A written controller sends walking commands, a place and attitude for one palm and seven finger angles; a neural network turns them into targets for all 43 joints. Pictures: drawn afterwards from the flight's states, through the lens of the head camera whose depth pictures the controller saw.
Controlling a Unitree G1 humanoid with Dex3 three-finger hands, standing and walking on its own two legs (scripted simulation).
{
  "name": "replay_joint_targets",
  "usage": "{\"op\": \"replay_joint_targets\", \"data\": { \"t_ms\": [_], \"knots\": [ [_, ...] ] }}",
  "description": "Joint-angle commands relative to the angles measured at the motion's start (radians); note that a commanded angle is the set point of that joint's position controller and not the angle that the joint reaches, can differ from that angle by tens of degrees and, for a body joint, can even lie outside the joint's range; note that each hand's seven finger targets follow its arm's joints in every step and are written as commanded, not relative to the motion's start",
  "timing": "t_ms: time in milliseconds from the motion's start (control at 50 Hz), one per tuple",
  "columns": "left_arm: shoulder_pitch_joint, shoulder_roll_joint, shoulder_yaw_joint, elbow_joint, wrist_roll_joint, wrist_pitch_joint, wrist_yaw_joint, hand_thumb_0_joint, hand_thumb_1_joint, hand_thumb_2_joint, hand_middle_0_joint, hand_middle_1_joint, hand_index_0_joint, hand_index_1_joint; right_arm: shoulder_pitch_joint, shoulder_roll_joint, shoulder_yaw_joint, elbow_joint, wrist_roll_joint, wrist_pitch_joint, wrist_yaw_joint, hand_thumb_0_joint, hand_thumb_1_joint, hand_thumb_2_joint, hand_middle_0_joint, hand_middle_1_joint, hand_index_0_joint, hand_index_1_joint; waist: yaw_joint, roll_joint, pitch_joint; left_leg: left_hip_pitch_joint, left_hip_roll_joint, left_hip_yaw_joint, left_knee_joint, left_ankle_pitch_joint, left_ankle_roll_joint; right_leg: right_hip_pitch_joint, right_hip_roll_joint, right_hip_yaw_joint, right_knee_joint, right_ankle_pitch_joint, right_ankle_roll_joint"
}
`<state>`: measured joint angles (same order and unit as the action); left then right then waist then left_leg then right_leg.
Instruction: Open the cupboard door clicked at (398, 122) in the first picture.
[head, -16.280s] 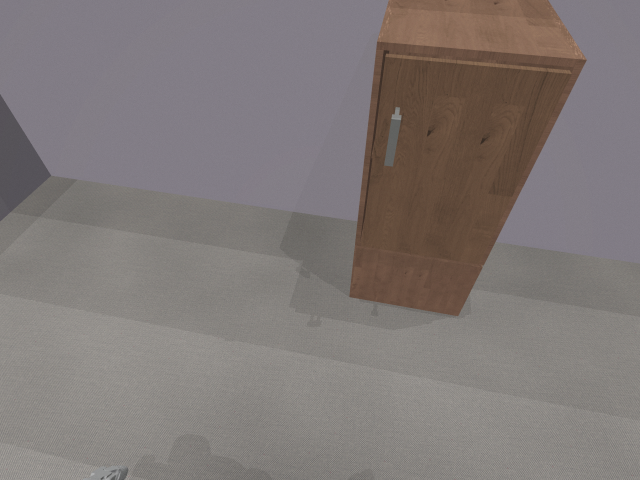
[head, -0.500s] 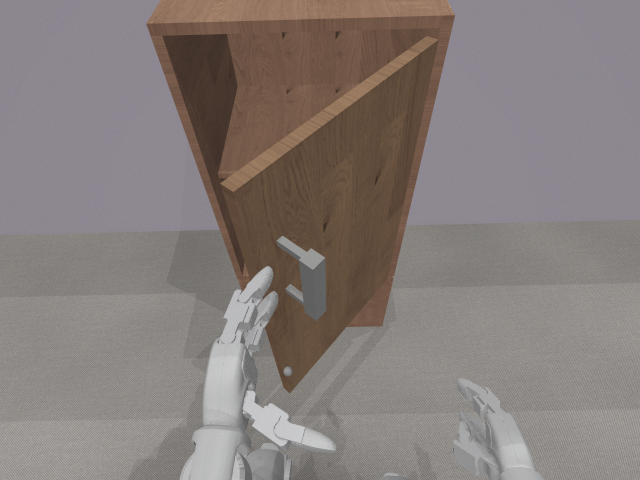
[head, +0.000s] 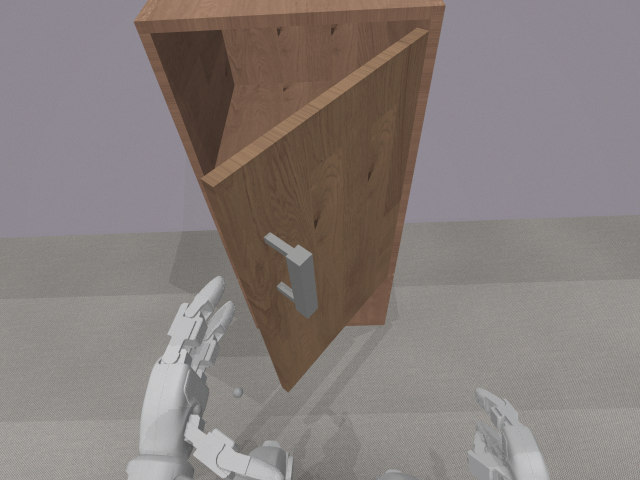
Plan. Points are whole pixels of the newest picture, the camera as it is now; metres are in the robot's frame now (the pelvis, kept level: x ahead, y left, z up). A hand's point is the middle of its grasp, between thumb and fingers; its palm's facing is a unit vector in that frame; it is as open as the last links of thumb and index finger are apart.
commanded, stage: draw the hand back to the body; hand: left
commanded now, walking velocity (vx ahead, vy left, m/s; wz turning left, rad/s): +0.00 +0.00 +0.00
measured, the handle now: (291, 276) +0.35 +0.06 +0.07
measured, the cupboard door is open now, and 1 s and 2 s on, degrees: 49 49 49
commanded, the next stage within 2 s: step back with the hand held close in 1.44 s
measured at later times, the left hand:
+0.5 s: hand (111, 380) +0.19 +0.18 +0.15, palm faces +0.11 -0.96 -0.26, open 15.5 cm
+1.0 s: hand out of the picture +0.22 +0.29 +0.23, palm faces +0.39 -0.83 -0.39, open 9.8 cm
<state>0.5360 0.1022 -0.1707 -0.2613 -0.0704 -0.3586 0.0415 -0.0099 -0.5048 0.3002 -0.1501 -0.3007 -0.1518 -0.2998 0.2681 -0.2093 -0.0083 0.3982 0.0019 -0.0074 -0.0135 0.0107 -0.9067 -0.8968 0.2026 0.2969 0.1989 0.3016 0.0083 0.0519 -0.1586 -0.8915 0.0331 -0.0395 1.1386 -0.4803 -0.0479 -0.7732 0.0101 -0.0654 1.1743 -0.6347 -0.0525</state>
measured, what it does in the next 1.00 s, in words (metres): rises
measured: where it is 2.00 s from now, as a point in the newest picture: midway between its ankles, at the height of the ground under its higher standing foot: outside the picture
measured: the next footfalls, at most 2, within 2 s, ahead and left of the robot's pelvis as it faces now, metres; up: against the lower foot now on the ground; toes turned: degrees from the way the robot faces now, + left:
none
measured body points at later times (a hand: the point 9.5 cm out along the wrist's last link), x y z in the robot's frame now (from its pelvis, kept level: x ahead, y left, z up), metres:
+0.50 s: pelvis +0.01 +0.02 +0.05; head +0.00 +0.00 +0.50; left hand +0.18 +0.23 +0.17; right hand +0.19 -0.21 -0.02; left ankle +0.04 +0.15 -0.65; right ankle -0.03 -0.08 -0.65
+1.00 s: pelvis +0.03 +0.04 +0.09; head +0.01 +0.03 +0.54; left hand +0.19 +0.33 +0.26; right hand +0.21 -0.17 +0.01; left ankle +0.04 +0.15 -0.65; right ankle -0.03 -0.08 -0.65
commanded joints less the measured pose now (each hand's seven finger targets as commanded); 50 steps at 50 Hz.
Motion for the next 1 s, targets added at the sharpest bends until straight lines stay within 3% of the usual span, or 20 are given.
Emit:
{"op": "replay_joint_targets", "data": {
  "t_ms": [0, 20, 100, 160, 240, 340, 360, 380, 400, 440, 500, 540, 660, 680, 780, 800, 820, 860, 980],
  "knots": [
    [0.054, 0.063, 0.107, -0.273, -0.045, -0.03, -0.008, 0.0, -0.5, 0.3, -0.15, -0.3, -0.15, -0.3, -0.059, -0.081, -0.025, -0.183, 0.014, -0.054, -0.026, 0.0, -0.9, -0.9, 0.2, 0.3, 0.2, 0.3, -0.01, -0.137, -0.165, 0.223, -0.051, 0.034, -0.155, 0.206, 0.077, 0.179, -0.016, 0.091, -0.325, 0.503, 0.072],
    [0.057, 0.053, 0.096, -0.26, -0.053, -0.018, -0.022, 0.0, -0.5, 0.3, -0.15, -0.3, -0.15, -0.3, -0.063, -0.084, -0.02, -0.181, 0.017, -0.056, -0.029, 0.0, -0.9, -0.9, 0.2, 0.3, 0.2, 0.3, -0.016, -0.124, -0.116, 0.221, -0.05, 0.032, -0.169, 0.19, 0.075, 0.164, -0.015, 0.085, -0.339, 0.481, 0.073],
    [0.038, 0.095, 0.145, -0.249, -0.081, 0.009, -0.07, 0.0, -0.5, 0.3, -0.15, -0.3, -0.15, -0.3, -0.068, -0.1, -0.02, -0.167, 0.02, -0.07, -0.044, 0.0, -0.9, -0.9, 0.2, 0.3, 0.2, 0.3, -0.023, -0.144, -0.063, 0.245, -0.047, 0.024, -0.198, 0.162, 0.077, 0.159, -0.014, 0.089, -0.388, 0.399, 0.074],
    [0.039, 0.121, 0.18, -0.288, -0.102, 0.013, -0.095, 0.0, -0.5, 0.3, -0.15, -0.3, -0.15, -0.3, -0.065, -0.101, -0.016, -0.162, 0.022, -0.085, -0.046, 0.0, -0.9, -0.9, 0.2, 0.3, 0.2, 0.3, -0.011, -0.065, -0.071, 0.292, -0.048, 0.026, -0.227, 0.183, 0.076, 0.171, -0.009, 0.072, -0.389, 0.412, 0.065],
    [0.009, 0.147, 0.215, -0.33, -0.125, 0.022, -0.1, 0.0, -0.5, 0.3, -0.15, -0.3, -0.15, -0.3, -0.068, -0.101, -0.013, -0.159, 0.029, -0.102, -0.05, 0.0, -0.9, -0.9, 0.2, 0.3, 0.2, 0.3, -0.01, -0.062, -0.06, 0.331, -0.046, 0.024, -0.262, 0.178, 0.079, 0.182, 0.003, 0.054, -0.416, 0.366, 0.058],
    [0.035, 0.178, 0.276, -0.36, -0.158, 0.053, -0.122, 0.0, -0.325, 0.375, -0.156, -0.3, -0.156, -0.3, -0.082, -0.103, -0.011, -0.149, 0.037, -0.12, -0.056, 0.0, -0.9, -0.9, 0.2, 0.3, 0.2, 0.3, 0.01, -0.037, -0.065, 0.378, -0.047, 0.026, -0.298, 0.211, 0.078, 0.226, 0.009, 0.04, -0.435, 0.404, 0.055],
    [0.059, 0.356, 0.316, -0.398, -0.017, 0.111, -0.037, 0.0, -0.29, 0.39, -0.158, -0.3, -0.158, -0.3, -0.081, -0.11, -0.015, -0.149, 0.028, -0.099, -0.088, 0.0, -0.9, -0.9, 0.2, 0.3, 0.2, 0.3, 0.046, -0.037, -0.074, 0.427, -0.032, 0.043, -0.333, 0.239, 0.081, 0.243, -0.029, 0.092, -0.504, 0.44, 0.042],
    [0.089, 0.265, 0.273, -0.406, -0.011, 0.149, -0.006, 0.0, -0.255, 0.405, -0.159, -0.3, -0.159, -0.3, -0.081, -0.091, -0.002, -0.154, 0.023, -0.095, -0.098, 0.0, -0.9, -0.9, 0.2, 0.3, 0.2, 0.3, 0.023, -0.04, -0.043, 0.46, -0.037, 0.048, -0.349, 0.255, 0.085, 0.258, -0.035, 0.076, -0.523, 0.456, 0.045],
    [0.085, 0.26, 0.265, -0.412, 0.006, 0.179, 0.013, 0.0, -0.22, 0.42, -0.16, -0.3, -0.16, -0.3, -0.086, -0.094, 0.0, -0.145, 0.021, -0.094, -0.101, 0.0, -0.9, -0.9, 0.2, 0.3, 0.2, 0.3, 0.026, -0.007, -0.033, 0.487, -0.037, 0.051, -0.361, 0.273, 0.087, 0.273, -0.033, 0.069, -0.537, 0.467, 0.044],
    [0.087, 0.253, 0.263, -0.391, 0.02, 0.215, 0.035, 0.0, -0.15, 0.45, -0.162, -0.3, -0.162, -0.3, -0.09, -0.095, 0.007, -0.128, 0.02, -0.086, -0.109, 0.0, -0.9, -0.9, 0.2, 0.3, 0.2, 0.3, 0.017, -0.037, 0.016, 0.522, -0.027, 0.048, -0.397, 0.288, 0.087, 0.275, -0.024, 0.042, -0.552, 0.471, 0.049],
    [0.023, 0.289, 0.301, -0.386, 0.026, 0.237, 0.062, 0.0, -0.045, 0.495, -0.166, -0.3, -0.166, -0.3, -0.119, -0.102, 0.018, -0.114, 0.015, -0.088, -0.12, 0.0, -0.9, -0.9, 0.2, 0.3, 0.2, 0.3, 0.017, -0.066, 0.07, 0.558, -0.027, 0.041, -0.458, 0.243, 0.087, 0.297, -0.017, 0.033, -0.617, 0.384, 0.048],
    [-0.024, 0.305, 0.326, -0.393, 0.03, 0.237, 0.079, 0.0, 0.025, 0.525, -0.169, -0.3, -0.169, -0.3, -0.125, -0.103, 0.023, -0.101, 0.015, -0.097, -0.124, 0.0, -0.9, -0.9, 0.2, 0.3, 0.2, 0.3, 0.017, -0.047, 0.068, 0.601, -0.025, 0.035, -0.496, 0.222, 0.085, 0.314, -0.017, 0.03, -0.642, 0.342, 0.045],
    [-0.03, 0.323, 0.38, -0.414, 0.031, 0.242, 0.097, 0.0, 0.235, 0.615, -0.176, -0.3, -0.176, -0.3, -0.149, -0.103, 0.031, -0.058, 0.009, -0.128, -0.118, 0.0, -0.9, -0.9, 0.2, 0.3, 0.2, 0.3, 0.034, 0.011, 0.055, 0.688, -0.023, 0.029, -0.592, 0.303, 0.079, 0.435, -0.015, 0.017, -0.677, 0.432, 0.039],
    [-0.022, 0.326, 0.397, -0.398, 0.028, 0.243, 0.098, 0.0, 0.27, 0.63, -0.178, -0.3, -0.178, -0.3, -0.152, -0.102, 0.031, -0.049, 0.009, -0.131, -0.116, 0.0, -0.9, -0.9, 0.2, 0.3, 0.2, 0.3, 0.036, -0.015, 0.07, 0.694, -0.021, 0.029, -0.604, 0.314, 0.077, 0.446, -0.012, 0.012, -0.687, 0.441, 0.041],
    [-0.042, 0.351, 0.462, -0.397, 0.023, 0.241, 0.1, 0.0, 0.445, 0.705, -0.184, -0.3, -0.184, -0.3, -0.172, -0.106, 0.029, -0.014, 0.004, -0.141, -0.105, 0.0, -0.9, -0.9, 0.2, 0.3, 0.2, 0.3, 0.045, 0.014, 0.081, 0.744, -0.016, 0.028, -0.664, 0.378, 0.07, 0.515, -0.01, 0.012, -0.729, 0.491, 0.038],
    [-0.045, 0.377, 0.495, -0.383, 0.021, 0.241, 0.104, 0.0, 0.48, 0.72, -0.185, -0.3, -0.185, -0.3, -0.177, -0.111, 0.025, -0.005, 0.003, -0.141, -0.104, 0.0, -0.9, -0.9, 0.2, 0.3, 0.2, 0.3, 0.05, -0.024, 0.08, 0.744, -0.015, 0.026, -0.675, 0.386, 0.069, 0.539, -0.007, 0.01, -0.742, 0.501, 0.037],
    [-0.049, 0.358, 0.49, -0.374, 0.017, 0.243, 0.1, 0.0, 0.515, 0.735, -0.186, -0.3, -0.186, -0.3, -0.184, -0.108, 0.024, -0.003, 0.005, -0.138, -0.103, 0.0, -0.9, -0.9, 0.2, 0.3, 0.2, 0.3, 0.046, -0.024, 0.101, 0.751, -0.01, 0.03, -0.686, 0.383, 0.068, 0.537, -0.007, 0.011, -0.747, 0.495, 0.039],
    [-0.09, 0.378, 0.521, -0.393, 0.017, 0.238, 0.101, 0.0, 0.585, 0.765, -0.189, -0.3, -0.189, -0.3, -0.182, -0.11, 0.023, 0.009, 0.003, -0.14, -0.1, 0.0, -0.9, -0.9, 0.2, 0.3, 0.2, 0.3, 0.048, 0.02, 0.096, 0.77, -0.012, 0.031, -0.701, 0.396, 0.065, 0.554, -0.007, 0.012, -0.76, 0.503, 0.038],
    [-0.138, 0.423, 0.613, -0.382, 0.007, 0.231, 0.105, 0.0, 0.795, 0.855, -0.196, -0.3, -0.196, -0.3, -0.191, -0.115, 0.012, 0.035, 0.0, -0.136, -0.095, 0.0, -0.9, -0.9, 0.2, 0.3, 0.2, 0.3, 0.056, 0.02, 0.086, 0.808, -0.01, 0.037, -0.733, 0.433, 0.063, 0.602, -0.004, 0.016, -0.795, 0.539, 0.035]
  ]
}}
